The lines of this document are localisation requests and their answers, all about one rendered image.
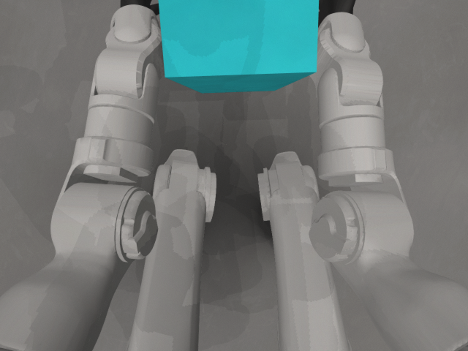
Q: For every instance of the left robot forearm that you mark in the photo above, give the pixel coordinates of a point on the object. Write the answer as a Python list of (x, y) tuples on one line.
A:
[(122, 103)]

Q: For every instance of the robot right upper arm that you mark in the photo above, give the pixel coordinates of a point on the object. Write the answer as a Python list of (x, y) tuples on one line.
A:
[(367, 236)]

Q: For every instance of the robot left upper arm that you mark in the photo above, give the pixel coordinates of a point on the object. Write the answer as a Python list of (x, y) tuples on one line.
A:
[(98, 231)]

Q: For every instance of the left robot thigh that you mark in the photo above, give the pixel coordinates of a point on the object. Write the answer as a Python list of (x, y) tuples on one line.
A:
[(168, 308)]

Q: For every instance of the carton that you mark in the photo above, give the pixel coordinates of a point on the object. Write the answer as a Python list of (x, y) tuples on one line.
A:
[(217, 46)]

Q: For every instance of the right robot hand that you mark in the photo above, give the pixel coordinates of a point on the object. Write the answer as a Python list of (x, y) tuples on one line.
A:
[(327, 7)]

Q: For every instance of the right robot shin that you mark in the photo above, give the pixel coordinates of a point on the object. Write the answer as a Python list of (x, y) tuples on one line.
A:
[(308, 173)]

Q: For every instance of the left robot hand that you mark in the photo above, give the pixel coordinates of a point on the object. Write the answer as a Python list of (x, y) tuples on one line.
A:
[(145, 3)]

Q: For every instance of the right robot forearm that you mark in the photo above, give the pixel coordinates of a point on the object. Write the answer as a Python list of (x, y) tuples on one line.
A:
[(350, 108)]

